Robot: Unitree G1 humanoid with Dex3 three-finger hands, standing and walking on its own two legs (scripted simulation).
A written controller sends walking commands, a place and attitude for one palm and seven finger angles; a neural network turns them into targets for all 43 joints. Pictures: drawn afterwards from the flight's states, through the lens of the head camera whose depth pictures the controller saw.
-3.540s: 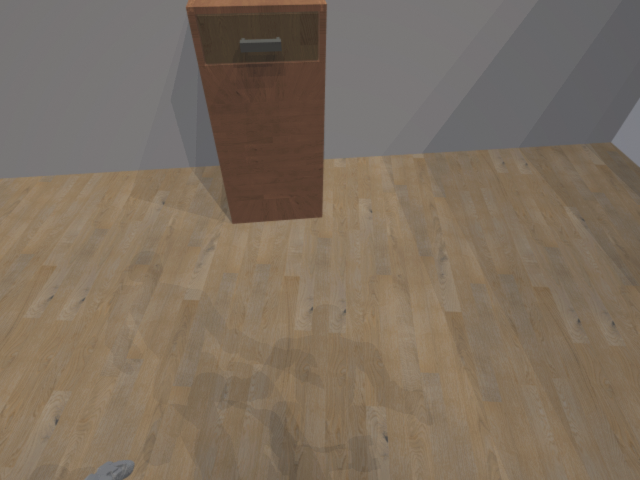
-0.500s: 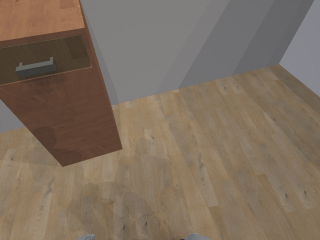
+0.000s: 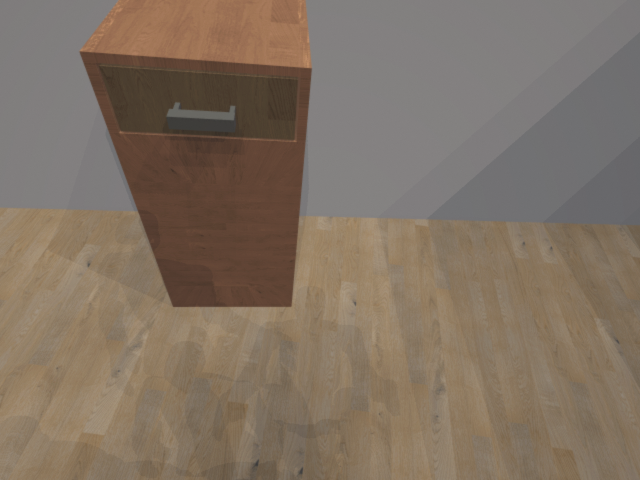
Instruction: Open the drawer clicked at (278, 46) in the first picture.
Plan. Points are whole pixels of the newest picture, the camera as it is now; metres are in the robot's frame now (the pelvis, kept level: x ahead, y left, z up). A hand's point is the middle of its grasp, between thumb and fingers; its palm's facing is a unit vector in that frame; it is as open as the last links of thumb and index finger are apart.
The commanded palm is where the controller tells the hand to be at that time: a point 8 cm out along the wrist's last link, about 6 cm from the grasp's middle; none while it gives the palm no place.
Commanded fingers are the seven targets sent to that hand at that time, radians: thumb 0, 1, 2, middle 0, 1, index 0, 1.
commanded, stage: take the last steps up to it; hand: left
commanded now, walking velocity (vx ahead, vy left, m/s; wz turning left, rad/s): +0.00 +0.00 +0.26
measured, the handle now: (203, 114) +0.73 +0.29 +0.03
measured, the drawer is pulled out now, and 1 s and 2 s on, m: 0.00 0.00 0.00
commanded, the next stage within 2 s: come to a stop and stand still in 0.92 s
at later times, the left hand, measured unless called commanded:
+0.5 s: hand out of the picture +0.04 +0.14 -0.15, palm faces +0.16 -0.96 -0.23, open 7.3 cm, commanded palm none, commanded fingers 0.00 0.90 0.90 -0.20 -0.30 -0.20 -0.30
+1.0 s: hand out of the picture +0.02 +0.12 -0.16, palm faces +0.26 -0.96 -0.12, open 7.4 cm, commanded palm none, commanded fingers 0.00 0.90 0.90 -0.20 -0.30 -0.20 -0.30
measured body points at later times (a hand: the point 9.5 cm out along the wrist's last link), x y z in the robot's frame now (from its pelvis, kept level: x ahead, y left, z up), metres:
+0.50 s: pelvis +0.03 -0.04 +0.01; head +0.01 -0.08 +0.46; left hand +0.03 +0.19 -0.13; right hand +0.02 -0.27 -0.16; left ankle +0.02 +0.08 -0.68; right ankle +0.02 -0.13 -0.73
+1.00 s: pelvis +0.17 +0.01 +0.00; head +0.20 +0.03 +0.44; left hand +0.01 +0.17 -0.15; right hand +0.30 -0.19 -0.15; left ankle +0.20 +0.11 -0.73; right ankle +0.04 -0.12 -0.68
